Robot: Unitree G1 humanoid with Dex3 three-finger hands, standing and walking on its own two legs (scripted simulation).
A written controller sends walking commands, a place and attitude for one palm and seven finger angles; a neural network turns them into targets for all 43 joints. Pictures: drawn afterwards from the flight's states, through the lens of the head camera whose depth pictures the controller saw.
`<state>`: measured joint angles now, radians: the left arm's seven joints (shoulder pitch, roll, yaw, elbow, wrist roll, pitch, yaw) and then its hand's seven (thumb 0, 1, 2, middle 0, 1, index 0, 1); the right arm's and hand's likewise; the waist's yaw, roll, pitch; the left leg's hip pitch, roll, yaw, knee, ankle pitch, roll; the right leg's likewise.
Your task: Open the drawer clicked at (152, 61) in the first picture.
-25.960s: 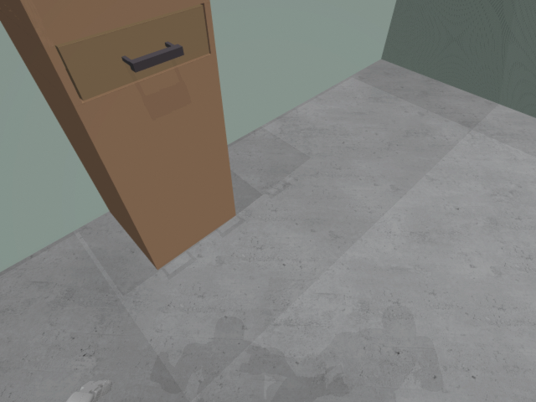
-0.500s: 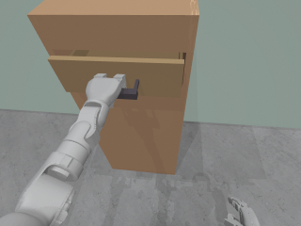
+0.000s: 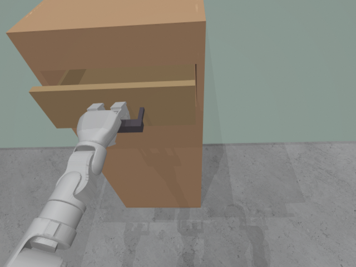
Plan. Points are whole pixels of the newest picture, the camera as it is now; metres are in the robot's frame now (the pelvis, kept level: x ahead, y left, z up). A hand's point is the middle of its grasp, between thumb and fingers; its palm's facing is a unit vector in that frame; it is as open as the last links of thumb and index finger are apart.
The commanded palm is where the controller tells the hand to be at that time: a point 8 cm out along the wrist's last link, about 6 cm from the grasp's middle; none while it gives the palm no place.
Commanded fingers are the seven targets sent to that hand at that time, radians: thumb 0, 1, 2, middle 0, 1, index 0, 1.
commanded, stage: pull the drawer open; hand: left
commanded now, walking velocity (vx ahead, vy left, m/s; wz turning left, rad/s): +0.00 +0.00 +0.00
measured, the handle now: (114, 119) +0.43 +0.17 +0.11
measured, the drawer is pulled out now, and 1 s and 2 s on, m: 0.08 0.19 0.30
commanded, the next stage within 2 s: open the thumb to release the handle in 1.88 s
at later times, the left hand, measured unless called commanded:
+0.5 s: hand (106, 150) +0.36 +0.18 +0.08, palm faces +0.00 -0.06 -1.00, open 5.4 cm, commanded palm +0.31 +0.18 +0.14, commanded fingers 0.00 0.90 0.90 -0.40 -1.35 -0.40 -1.35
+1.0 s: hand (97, 182) +0.28 +0.18 +0.08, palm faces +0.09 -0.14 -0.99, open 5.7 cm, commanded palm +0.22 +0.18 +0.14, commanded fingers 0.00 0.90 0.90 -0.40 -1.35 -0.40 -1.35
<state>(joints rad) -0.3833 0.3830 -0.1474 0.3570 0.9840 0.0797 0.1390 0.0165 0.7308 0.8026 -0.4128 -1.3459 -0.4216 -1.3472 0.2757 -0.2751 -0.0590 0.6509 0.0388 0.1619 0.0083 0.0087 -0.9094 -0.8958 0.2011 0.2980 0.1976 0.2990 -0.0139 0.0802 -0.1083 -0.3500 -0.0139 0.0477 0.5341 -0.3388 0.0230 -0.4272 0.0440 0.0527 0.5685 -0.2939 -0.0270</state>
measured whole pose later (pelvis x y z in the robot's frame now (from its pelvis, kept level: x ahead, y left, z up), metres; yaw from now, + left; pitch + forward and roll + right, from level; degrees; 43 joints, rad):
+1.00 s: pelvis +0.01 +0.00 +0.00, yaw +1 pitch +5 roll +1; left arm 0.16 0.36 -0.18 -0.22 0.98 0.13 0.13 0.03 0.70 0.79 -0.41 -1.35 -0.42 -1.35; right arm 0.12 -0.25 -0.02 0.59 0.03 0.13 0.07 0.01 -0.91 -0.90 0.20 0.30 0.20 0.30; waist 0.05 0.10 -0.10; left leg -0.27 -0.02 0.04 0.54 -0.36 0.02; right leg -0.35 0.04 0.04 0.59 -0.33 -0.03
